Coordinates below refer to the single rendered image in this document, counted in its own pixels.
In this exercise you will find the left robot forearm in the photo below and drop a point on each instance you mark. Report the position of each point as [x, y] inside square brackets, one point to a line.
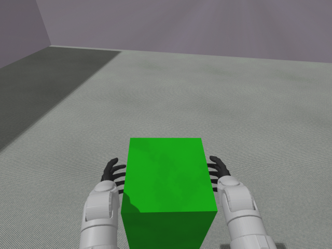
[100, 217]

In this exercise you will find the right robot forearm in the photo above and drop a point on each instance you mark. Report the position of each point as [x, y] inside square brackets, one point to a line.
[242, 216]

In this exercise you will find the robot left hand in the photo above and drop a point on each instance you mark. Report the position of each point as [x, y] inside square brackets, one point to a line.
[109, 170]

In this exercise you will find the robot right hand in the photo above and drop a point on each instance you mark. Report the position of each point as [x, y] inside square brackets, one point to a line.
[220, 167]

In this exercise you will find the carton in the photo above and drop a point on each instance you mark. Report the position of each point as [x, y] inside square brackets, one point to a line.
[168, 200]

